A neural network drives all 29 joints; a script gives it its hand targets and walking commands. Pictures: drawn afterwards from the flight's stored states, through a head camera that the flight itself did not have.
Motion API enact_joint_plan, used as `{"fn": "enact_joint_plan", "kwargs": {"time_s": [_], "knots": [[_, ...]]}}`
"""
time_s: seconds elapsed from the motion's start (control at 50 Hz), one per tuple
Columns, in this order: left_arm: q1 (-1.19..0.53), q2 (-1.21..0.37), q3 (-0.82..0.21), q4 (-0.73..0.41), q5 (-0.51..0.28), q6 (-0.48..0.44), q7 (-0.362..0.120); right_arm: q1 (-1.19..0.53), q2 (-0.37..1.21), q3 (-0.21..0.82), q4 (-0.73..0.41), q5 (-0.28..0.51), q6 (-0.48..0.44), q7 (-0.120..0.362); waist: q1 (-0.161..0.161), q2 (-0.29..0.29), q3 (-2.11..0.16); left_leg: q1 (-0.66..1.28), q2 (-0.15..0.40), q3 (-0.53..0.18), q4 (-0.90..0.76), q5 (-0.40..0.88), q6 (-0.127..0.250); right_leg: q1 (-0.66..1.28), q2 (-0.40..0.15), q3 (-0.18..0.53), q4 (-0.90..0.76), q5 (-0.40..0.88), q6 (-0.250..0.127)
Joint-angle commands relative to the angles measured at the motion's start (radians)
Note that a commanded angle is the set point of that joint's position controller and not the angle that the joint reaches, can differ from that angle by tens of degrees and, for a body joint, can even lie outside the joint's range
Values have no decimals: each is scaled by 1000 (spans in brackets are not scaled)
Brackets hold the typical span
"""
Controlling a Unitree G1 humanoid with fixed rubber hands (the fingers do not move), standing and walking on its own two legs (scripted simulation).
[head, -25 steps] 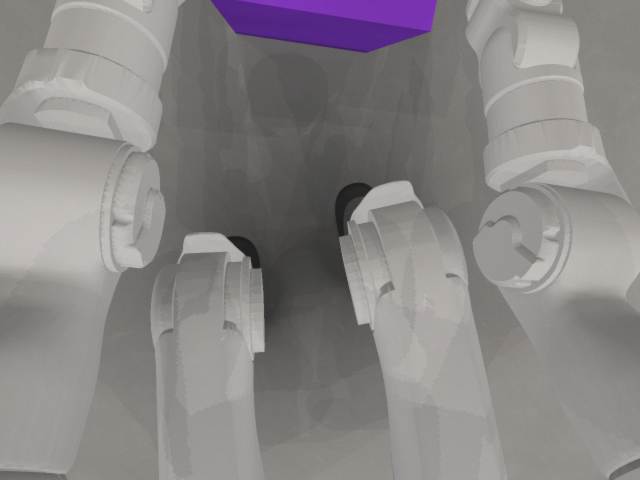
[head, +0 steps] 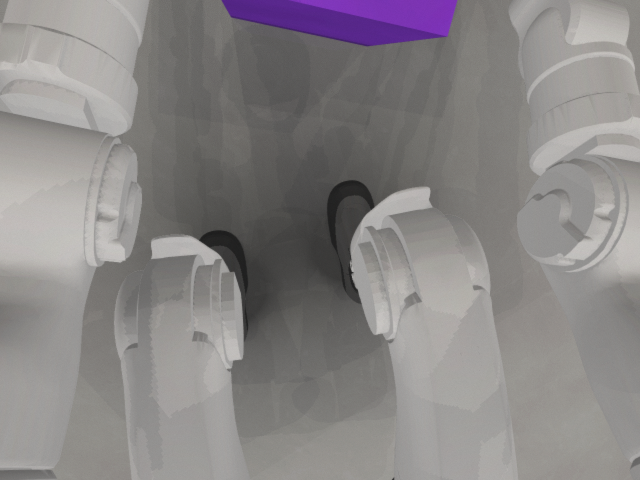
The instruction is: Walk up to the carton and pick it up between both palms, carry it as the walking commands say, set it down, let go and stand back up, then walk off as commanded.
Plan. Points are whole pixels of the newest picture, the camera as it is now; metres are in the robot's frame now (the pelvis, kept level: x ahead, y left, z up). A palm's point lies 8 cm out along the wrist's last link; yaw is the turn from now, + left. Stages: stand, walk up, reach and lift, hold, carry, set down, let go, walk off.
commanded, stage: set down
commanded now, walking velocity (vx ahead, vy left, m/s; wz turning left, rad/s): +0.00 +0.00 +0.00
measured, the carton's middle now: out of the picture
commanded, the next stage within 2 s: let go in 1.54 s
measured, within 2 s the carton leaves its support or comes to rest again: neither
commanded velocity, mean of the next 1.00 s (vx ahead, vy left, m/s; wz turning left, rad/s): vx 0.00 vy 0.00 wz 0.00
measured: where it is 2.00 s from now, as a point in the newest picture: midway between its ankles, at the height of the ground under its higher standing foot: (293, 284)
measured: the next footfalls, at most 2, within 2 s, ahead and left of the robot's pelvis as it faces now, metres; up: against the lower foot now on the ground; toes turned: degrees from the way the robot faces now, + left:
none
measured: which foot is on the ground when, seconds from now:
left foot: down 0.00-1.00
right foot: down 0.00-1.00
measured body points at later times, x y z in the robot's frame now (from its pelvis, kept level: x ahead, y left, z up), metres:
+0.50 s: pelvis -0.02 +0.00 +0.03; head +0.34 -0.06 +0.27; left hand +0.62 +0.03 -0.10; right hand +0.51 -0.31 -0.11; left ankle +0.08 +0.10 -0.36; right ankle +0.12 -0.12 -0.36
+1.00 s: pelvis +0.01 +0.00 +0.15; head +0.36 -0.05 +0.43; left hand +0.64 +0.04 +0.05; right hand +0.52 -0.31 +0.03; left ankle +0.08 +0.10 -0.36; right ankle +0.12 -0.13 -0.35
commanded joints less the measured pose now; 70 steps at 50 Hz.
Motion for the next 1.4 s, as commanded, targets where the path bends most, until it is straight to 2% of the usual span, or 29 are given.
{"fn": "enact_joint_plan", "kwargs": {"time_s": [0.0, 0.12, 0.18, 0.24, 0.36, 0.44, 0.46, 0.48, 0.52, 0.54, 0.6, 0.62, 0.66, 0.74, 0.76, 0.84, 0.9, 0.94, 0.98, 1.0, 1.06, 1.14, 1.16, 1.2, 1.24, 1.32, 1.34, 1.36, 1.38], "knots": [[-285, 33, 0, -201, -24, -38, 5, -157, -166, 22, -172, 49, -32, -6, -161, 171, -1286, 427, 58, -19, -144, 459, -32, 683, 37, 6, -81, 625, 4], [-359, 118, 41, -406, -9, -37, 37, -208, -199, 32, -369, 82, -21, -43, -133, 123, -1533, 455, 35, 21, -144, 497, -29, 889, 37, 22, -80, 747, 11], [-386, 130, 12, -441, -51, 11, 44, -217, -243, 54, -432, 122, 25, -59, -180, 116, -1721, 588, 42, 34, -164, 401, -30, 957, 35, -11, -116, 675, 10], [-394, 117, 3, -429, -65, 66, 51, -221, -243, 90, -389, 118, 77, -67, -155, 84, -1685, 565, 39, 54, -199, 324, -27, 952, 37, -28, -160, 555, 11], [-321, 135, 95, -87, -7, 126, -3, -216, -147, 112, -189, 88, 153, -47, -105, 65, -1228, 312, 56, 63, -289, 28, -1, 734, 29, 4, -285, 205, 7], [-261, 114, 148, -121, 42, 81, -24, -242, -110, 101, -310, 66, 131, -30, -41, 11, -1274, 300, 35, 83, -315, 120, 13, 823, 46, 32, -298, 330, 12], [-326, 118, 139, -198, 28, 74, -24, -208, -114, 77, -292, 51, 129, -25, -85, 11, -1336, 355, 41, 64, -335, 142, 15, 845, 50, 11, -293, 374, 13], [-302, 145, 162, -139, 74, 71, -20, -218, -87, 96, -262, 59, 134, -25, -33, 10, -1288, 325, 35, 78, -328, 114, 14, 826, 56, 27, -309, 317, 13], [-378, 169, 166, -318, 56, 63, -5, -247, -120, 71, -419, 75, 126, -33, -52, 32, -1510, 462, 31, 73, -376, 185, 17, 900, 58, -13, -309, 430, 21], [-356, 189, 177, -308, 74, 74, 10, -326, -148, 113, -547, 104, 133, -43, 3, 24, -1658, 544, 22, 88, -360, 239, 21, 988, 56, 7, -314, 461, 31], [-369, 211, 179, -376, 28, 124, 46, -313, -173, 150, -612, 126, 177, -68, -6, -43, -1888, 652, 10, 98, -415, 294, 17, 1173, 54, -22, -351, 536, 38], [-358, 221, 160, -417, 14, 148, 55, -286, -205, 146, -630, 122, 196, -77, -53, -85, -1994, 737, 13, 79, -434, 259, 19, 1267, 68, -40, -369, 502, 38], [-355, 227, 146, -474, 13, 203, 64, -296, -188, 176, -651, 170, 257, -94, -18, -17, -2076, 845, 11, 85, -492, 267, 12, 1244, 68, -57, -420, 464, 37], [-342, 191, 160, -691, 3, 239, 64, -149, -191, 150, -771, 161, 309, -113, -96, 6, -2270, 944, -8, 59, -490, 399, 11, 1380, 85, -41, -447, 688, 27], [-335, 182, 131, -772, -11, 249, 56, -144, -228, 120, -847, 158, 315, -128, -127, 100, -2347, 991, -13, 82, -487, 455, -4, 1426, 91, -24, -458, 765, 9], [-205, 46, 80, -580, -26, 238, 12, 26, -149, 68, -568, 103, 290, -90, -196, 184, -1865, 990, 5, 1, -572, 535, -17, 1029, 106, -79, -534, 714, -2], [-38, -31, 106, -329, 51, 194, -25, 121, -61, 29, -422, 88, 234, -35, -154, 259, -1583, 1030, 32, -6, -640, 627, -41, 829, 104, -74, -597, 698, 4], [42, -87, 153, -222, 93, 170, -42, 165, -41, -12, -408, 32, 204, -1, -145, 195, -1443, 918, 37, -1, -681, 582, -48, 854, 93, -56, -641, 730, 10], [16, -34, 207, -340, 151, 125, -24, 102, -18, -22, -531, 10, 163, 11, -91, 126, -1568, 854, 23, 27, -749, 604, -45, 1067, 91, -38, -666, 873, 21], [-28, -18, 215, -398, 127, 114, -19, 72, -4, 16, -546, 17, 156, 18, -87, 32, -1609, 802, 16, 33, -785, 525, -34, 1159, 88, -42, -684, 843, 34], [-116, 95, 302, -452, 174, 112, 20, -42, -64, 21, -616, 1, 159, 20, -11, -6, -1666, 811, 7, 46, -868, 400, -10, 1226, 88, -26, -734, 700, 41], [8, 119, 396, -272, 259, 134, 29, 69, -21, 17, -495, -51, 178, -2, 15, -117, -1495, 770, 5, 47, -968, 268, -1, 1332, 68, 8, -879, 559, 72], [28, 115, 410, -278, 276, 131, 19, 82, -18, 10, -508, -60, 188, -16, 35, -70, -1462, 793, -3, 61, -1011, 267, -3, 1364, 64, 21, -915, 555, 76], [-25, 50, 340, -294, 203, 146, 0, 33, -24, 36, -537, -40, 191, -25, -37, -103, -1536, 848, 3, 71, -1015, 202, -7, 1454, 69, 24, -979, 402, 74], [-33, 79, 321, -284, 191, 156, -28, 74, 2, 37, -472, -46, 215, -24, -41, -106, -1455, 939, 20, 53, -1070, 198, 6, 1369, 77, -26, -1013, 354, 83], [-150, 32, 215, -540, 122, 121, -48, -4, -11, 74, -648, 6, 200, -47, -64, 53, -1635, 1066, 22, 46, -1120, 322, -9, 1487, 70, -3, -1051, 552, 48], [-94, 21, 226, -400, 130, 127, -58, -16, -14, 86, -589, 20, 191, -45, -13, 122, -1579, 1049, 25, 61, -1119, 368, -17, 1459, 49, 17, -1069, 586, 42], [-77, -3, 219, -393, 123, 124, -56, 81, -12, 41, -502, -35, 184, -34, -75, 94, -1506, 1059, 32, 19, -1160, 378, -21, 1398, 63, -37, -1068, 591, 51], [-63, 25, 245, -380, 132, 119, -64, 76, -13, 67, -547, -16, 184, -34, -55, 84, -1577, 1065, 36, 35, -1154, 380, -20, 1487, 58, -7, -1097, 605, 42]]}}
